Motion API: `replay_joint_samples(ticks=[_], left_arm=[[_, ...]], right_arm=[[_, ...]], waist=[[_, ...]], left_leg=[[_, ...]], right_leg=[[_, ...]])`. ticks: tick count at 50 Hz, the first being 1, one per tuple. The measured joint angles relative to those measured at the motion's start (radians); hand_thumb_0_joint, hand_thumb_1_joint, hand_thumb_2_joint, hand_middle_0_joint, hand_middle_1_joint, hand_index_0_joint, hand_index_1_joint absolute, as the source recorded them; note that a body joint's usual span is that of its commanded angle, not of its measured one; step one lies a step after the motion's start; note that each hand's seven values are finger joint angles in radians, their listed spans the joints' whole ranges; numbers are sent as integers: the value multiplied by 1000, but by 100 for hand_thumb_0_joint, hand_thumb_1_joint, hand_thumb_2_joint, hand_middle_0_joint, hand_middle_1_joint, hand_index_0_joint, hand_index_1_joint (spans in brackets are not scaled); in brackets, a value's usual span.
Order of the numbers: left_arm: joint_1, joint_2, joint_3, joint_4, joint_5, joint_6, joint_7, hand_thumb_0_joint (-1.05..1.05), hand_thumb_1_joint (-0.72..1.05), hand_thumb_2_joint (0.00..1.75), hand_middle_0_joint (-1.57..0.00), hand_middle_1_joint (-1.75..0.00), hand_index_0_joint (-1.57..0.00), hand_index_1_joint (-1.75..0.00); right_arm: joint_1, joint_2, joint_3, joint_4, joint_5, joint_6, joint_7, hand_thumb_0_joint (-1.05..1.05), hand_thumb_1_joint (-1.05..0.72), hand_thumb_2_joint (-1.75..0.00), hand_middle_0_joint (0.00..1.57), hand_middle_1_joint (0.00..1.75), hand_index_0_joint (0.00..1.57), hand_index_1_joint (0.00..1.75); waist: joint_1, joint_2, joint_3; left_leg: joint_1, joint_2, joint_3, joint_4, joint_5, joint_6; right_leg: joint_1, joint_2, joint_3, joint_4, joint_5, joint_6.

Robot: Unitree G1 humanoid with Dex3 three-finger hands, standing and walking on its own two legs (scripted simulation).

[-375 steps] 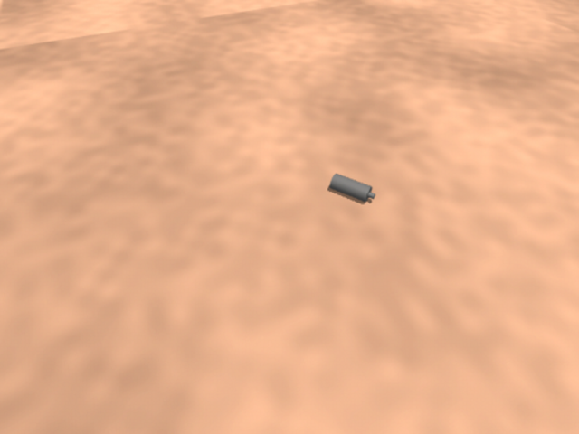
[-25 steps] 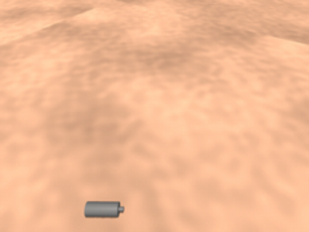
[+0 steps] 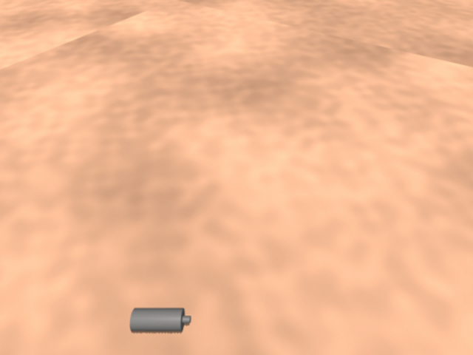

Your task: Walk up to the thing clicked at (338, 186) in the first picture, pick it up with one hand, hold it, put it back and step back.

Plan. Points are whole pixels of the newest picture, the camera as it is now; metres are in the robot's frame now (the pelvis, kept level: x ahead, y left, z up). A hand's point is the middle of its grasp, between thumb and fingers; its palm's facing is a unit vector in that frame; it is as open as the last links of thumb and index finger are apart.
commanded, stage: stand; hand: left
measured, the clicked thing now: (161, 319) +0.40 +0.32 -0.74
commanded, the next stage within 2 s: walk up in 0.06 s
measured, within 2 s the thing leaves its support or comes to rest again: neither
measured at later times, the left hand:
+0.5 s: hand out of the picture +0.04 +0.39 -0.18, palm faces +0.05 -0.90 -0.42, open 7.3 cm
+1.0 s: hand out of the picture +0.05 +0.35 -0.16, palm faces +0.00 -0.95 -0.32, open 7.3 cm
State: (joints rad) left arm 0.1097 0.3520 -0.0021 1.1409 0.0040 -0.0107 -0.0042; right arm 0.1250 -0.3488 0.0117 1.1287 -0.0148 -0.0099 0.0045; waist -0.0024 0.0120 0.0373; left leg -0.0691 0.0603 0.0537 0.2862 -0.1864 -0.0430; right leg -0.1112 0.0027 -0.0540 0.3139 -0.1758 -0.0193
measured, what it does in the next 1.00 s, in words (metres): steps to the left: left foot, then right foot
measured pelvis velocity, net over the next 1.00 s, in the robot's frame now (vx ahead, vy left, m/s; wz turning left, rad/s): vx -0.04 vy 0.09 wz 0.00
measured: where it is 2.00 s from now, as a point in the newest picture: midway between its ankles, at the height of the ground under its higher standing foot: outside the picture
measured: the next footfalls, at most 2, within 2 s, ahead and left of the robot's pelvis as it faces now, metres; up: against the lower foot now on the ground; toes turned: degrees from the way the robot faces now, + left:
left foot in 0.38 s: +0.00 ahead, +0.22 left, +0.00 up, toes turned +1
right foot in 0.68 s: -0.01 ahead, -0.02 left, +0.00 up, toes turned +2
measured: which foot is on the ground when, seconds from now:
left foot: down 0.00-0.10, up 0.12-0.36, down 0.38-1.00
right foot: down 0.00-0.40, up 0.42-0.66, down 0.68-1.00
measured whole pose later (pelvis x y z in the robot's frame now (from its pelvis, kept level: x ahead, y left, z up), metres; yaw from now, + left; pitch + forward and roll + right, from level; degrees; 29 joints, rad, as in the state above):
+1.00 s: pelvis -0.04 +0.09 -0.01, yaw +0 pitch -3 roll +0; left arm 0.10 0.36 0.02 1.06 0.00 0.01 -0.02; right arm 0.11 -0.35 0.00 1.04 -0.01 -0.02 0.00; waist 0.01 -0.01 0.08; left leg -0.14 0.02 0.02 0.41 -0.22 -0.01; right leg -0.11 0.01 0.03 0.42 -0.25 0.00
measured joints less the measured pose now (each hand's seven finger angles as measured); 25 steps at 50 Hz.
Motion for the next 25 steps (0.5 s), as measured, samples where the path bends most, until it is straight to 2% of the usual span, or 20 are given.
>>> replay_joint_samples(ticks=[3, 5, 6, 9, 11, 13, 15, 17, 19, 20, 21, 23, 25], left_arm=[[-2, 1, 1, 1, 1, -1, 0, 0, 91, 90, -21, -30, -21, -30], [-6, -4, 12, -11, -1, -7, 5, 0, 91, 90, -21, -30, -21, -30], [-6, -7, 19, -24, -1, -12, 12, 0, 90, 90, -21, -30, -21, -30], [2, -11, 36, -72, 11, -19, 34, 0, 90, 90, -21, -30, -21, -30], [10, -5, 42, -100, 17, -16, 44, 0, 90, 90, -21, -30, -21, -30], [15, 10, 47, -124, 23, -11, 48, 0, 90, 90, -21, -30, -21, -30], [17, 28, 53, -147, 30, -8, 49, 0, 90, 90, -21, -30, -21, -30], [14, 49, 59, -171, 32, -3, 45, 0, 90, 90, -21, -30, -21, -30], [8, 69, 61, -191, 28, 6, 38, 0, 90, 90, -21, -30, -21, -30], [1, 82, 64, -196, 23, 14, 36, 0, 90, 90, -21, -30, -21, -30], [-3, 90, 67, -195, 17, 23, 38, 0, 90, 90, -21, -30, -21, -30], [-6, 95, 67, -178, 7, 38, 41, 0, 91, 90, -21, -30, -21, -30], [2, 99, 64, -165, -5, 40, 37, 0, 91, 90, -20, -30, -20, -30]], right_arm=[[0, 1, 0, -1, 0, 0, 0, 1, -90, -89, 20, 30, 20, 30], [-2, -9, -17, -20, -8, 18, 10, 1, -90, -89, 20, 30, 20, 30], [-6, -18, -26, -33, -10, 31, 13, 1, -90, -89, 20, 30, 20, 30], [-17, -51, -56, -84, -16, 73, 24, 1, -90, -89, 20, 30, 20, 30], [-17, -68, -75, -125, -19, 90, 33, 1, -90, -89, 20, 30, 20, 30], [-14, -79, -89, -159, -22, 98, 38, 1, -90, -89, 20, 30, 20, 30], [-6, -83, -98, -182, -23, 101, 42, 1, -90, -89, 20, 30, 20, 30], [7, -81, -104, -193, -23, 97, 44, 1, -90, -89, 20, 30, 20, 30], [22, -79, -109, -192, -23, 86, 42, 0, -90, -89, 20, 30, 20, 30], [22, -67, -112, -185, -26, 78, 37, 0, -90, -89, 20, 30, 20, 30], [24, -52, -107, -180, -30, 71, 34, 0, -90, -89, 20, 30, 20, 30], [36, -26, -90, -175, -25, 60, 35, 1, -90, -89, 20, 30, 20, 30], [44, 1, -70, -172, -22, 51, 29, 1, -90, -89, 20, 30, 20, 30]], waist=[[0, -1, 0], [2, 9, 12], [5, 16, 24], [19, 30, 58], [16, 38, 77], [9, 43, 94], [4, 42, 107], [3, 31, 116], [3, 15, 119], [10, -16, 130], [18, -38, 136], [6, -43, 127], [4, -53, 116]], left_leg=[[1, -1, 0, -1, 0, 0], [-27, 2, -5, 47, -18, 8], [-52, -1, -13, 102, -43, 20], [-168, -43, -78, 393, -225, 44], [-236, -62, -120, 561, -276, 50], [-275, -57, -143, 638, -292, 45], [-281, -34, -145, 613, -299, 40], [-259, -13, -134, 513, -295, 37], [-213, -8, -116, 371, -197, 34], [-204, -30, -98, 359, -145, 22], [-204, -45, -84, 373, -146, 19], [-212, -48, -95, 382, -153, 28], [-203, -48, -94, 355, -141, 34]], right_leg=[[0, -1, 0, 1, -1, 1], [-11, 1, -3, 15, -5, 1], [-19, 0, -2, 28, -8, 0], [-52, -14, 10, 70, -16, 2], [-70, -26, 10, 93, -21, 9], [-90, -38, 5, 119, -28, 18], [-110, -54, -2, 156, -42, 30], [-138, -78, -7, 214, -69, 43], [-177, -109, -4, 303, -112, 56], [-199, -135, 17, 359, -139, 42], [-219, -131, 59, 413, -209, 27], [-250, -64, 123, 533, -335, 10], [-263, -15, 152, 606, -354, 1]])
